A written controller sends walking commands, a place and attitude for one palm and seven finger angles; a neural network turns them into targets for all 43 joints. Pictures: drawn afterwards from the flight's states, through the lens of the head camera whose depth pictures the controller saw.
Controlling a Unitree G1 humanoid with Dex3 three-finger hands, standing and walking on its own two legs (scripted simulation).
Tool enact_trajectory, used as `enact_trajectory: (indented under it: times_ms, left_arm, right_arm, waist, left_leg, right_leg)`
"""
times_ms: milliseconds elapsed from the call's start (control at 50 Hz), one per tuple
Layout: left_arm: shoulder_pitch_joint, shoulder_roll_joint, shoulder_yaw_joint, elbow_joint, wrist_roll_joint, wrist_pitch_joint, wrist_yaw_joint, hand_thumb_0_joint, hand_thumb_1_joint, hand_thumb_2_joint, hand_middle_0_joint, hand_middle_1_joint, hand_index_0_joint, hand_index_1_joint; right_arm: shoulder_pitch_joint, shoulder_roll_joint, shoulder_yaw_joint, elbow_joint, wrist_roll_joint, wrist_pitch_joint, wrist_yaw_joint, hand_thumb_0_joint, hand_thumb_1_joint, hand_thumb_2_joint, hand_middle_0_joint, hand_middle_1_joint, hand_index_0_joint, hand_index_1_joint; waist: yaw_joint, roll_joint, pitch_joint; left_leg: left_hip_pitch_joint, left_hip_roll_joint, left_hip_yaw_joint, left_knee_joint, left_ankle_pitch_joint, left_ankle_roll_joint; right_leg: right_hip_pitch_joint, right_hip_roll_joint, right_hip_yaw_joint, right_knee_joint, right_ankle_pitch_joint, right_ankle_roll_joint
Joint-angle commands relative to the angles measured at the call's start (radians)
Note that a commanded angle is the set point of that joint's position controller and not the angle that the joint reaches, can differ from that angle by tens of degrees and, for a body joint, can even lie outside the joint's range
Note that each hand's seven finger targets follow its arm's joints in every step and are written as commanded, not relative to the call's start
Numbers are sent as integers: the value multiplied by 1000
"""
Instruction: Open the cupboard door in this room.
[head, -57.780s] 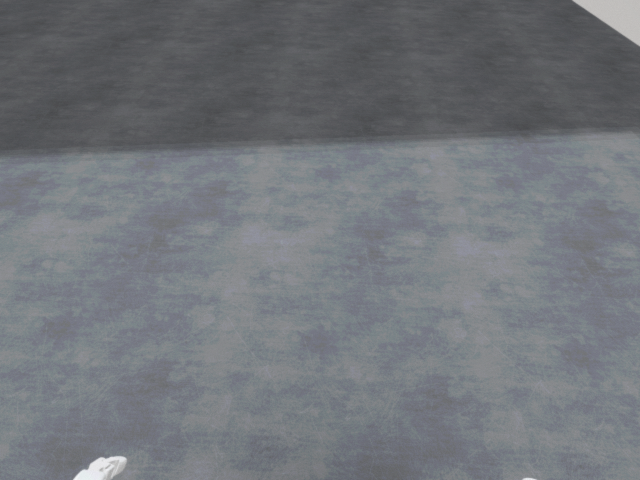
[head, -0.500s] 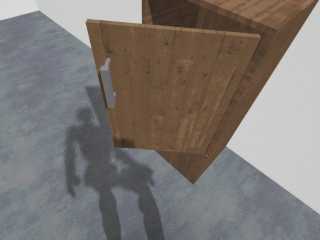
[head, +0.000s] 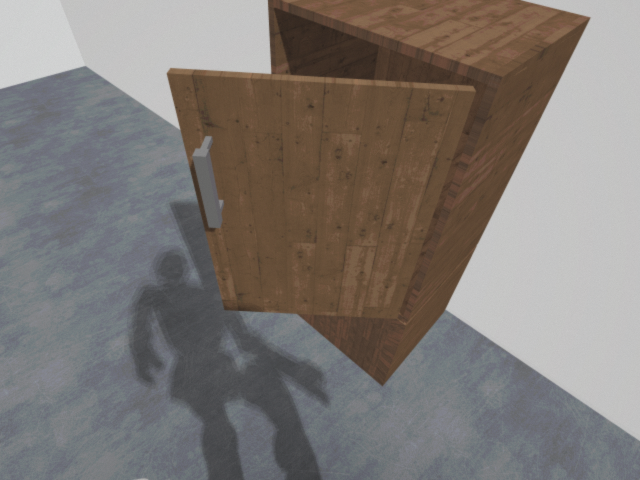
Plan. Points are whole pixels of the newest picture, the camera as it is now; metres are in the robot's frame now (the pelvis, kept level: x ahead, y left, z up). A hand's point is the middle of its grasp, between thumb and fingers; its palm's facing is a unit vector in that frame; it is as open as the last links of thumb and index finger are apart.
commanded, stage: come to a stop and stand still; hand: left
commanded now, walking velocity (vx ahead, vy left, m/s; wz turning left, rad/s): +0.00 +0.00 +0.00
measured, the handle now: (211, 183) +0.54 +0.21 +0.07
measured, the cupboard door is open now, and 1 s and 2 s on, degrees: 41 41 41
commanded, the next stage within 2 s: look again from close up in 1.06 s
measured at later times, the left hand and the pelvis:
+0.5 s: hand out of the picture +0.03 +0.26 -0.16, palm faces -0.02 -0.97 -0.25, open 7.4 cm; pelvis +0.00 +0.04 +0.01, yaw +0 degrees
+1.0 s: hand out of the picture +0.02 +0.28 -0.17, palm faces -0.03 -0.97 -0.23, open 7.4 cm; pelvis +0.00 +0.07 +0.01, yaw -1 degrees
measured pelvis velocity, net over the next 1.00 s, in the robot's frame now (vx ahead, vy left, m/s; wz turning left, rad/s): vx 0.00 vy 0.07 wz -0.01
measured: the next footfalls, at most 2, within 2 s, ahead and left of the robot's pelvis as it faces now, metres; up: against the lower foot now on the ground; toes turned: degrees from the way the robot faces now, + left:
none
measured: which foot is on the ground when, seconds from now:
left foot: down 0.00-1.00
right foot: down 0.00-1.00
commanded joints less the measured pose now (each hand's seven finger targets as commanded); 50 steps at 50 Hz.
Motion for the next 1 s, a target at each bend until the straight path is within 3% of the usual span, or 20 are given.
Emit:
enact_trajectory:
  times_ms: [0, 180, 400, 780, 980]
  left_arm:
    - [-30, 168, 33, -40, 0, -21, 9, 0, 900, 900, -200, -300, -200, -300]
    - [-33, 179, 17, 10, -2, -27, 5, 0, 900, 900, -200, -300, -200, -300]
    - [11, 157, 7, 68, 1, -23, 10, 0, 900, 900, -200, -300, -200, -300]
    - [65, 106, -1, 116, 8, -3, 18, 0, 900, 900, -200, -300, -200, -300]
    - [89, 83, 0, 121, 9, 1, 23, 0, 900, 900, -200, -300, -200, -300]
  right_arm:
    - [-45, -148, -21, -55, -2, -19, 3, 0, -900, -900, 200, 300, 200, 300]
    - [-85, -184, -8, -12, 3, -30, 8, 0, -900, -900, 200, 300, 200, 300]
    - [-93, -178, -2, 42, 12, -35, 5, 0, -900, -900, 200, 300, 200, 300]
    - [-61, -161, -8, 74, 16, -32, -2, 0, -900, -900, 200, 300, 200, 300]
    - [-30, -137, -12, 82, 18, -31, -6, 0, -900, -900, 200, 300, 200, 300]
  waist:
    - [7, -2, 11]
    - [12, 19, -12]
    - [19, 30, -32]
    - [21, 39, 18]
    - [18, 26, 24]
  left_leg:
    - [-17, 65, -82, -127, 15, 36]
    - [10, 84, -109, -185, 75, 38]
    - [40, 97, -121, -223, 131, 44]
    - [33, 104, -151, -307, 45, 39]
    - [51, 104, -155, -318, 76, 27]
  right_leg:
    - [-24, -162, 206, -212, -82, 7]
    - [1, -159, 183, -203, 10, 10]
    - [47, -157, 152, -191, 99, 20]
    - [47, -152, 121, -172, 90, 46]
    - [42, -151, 119, -162, 105, 51]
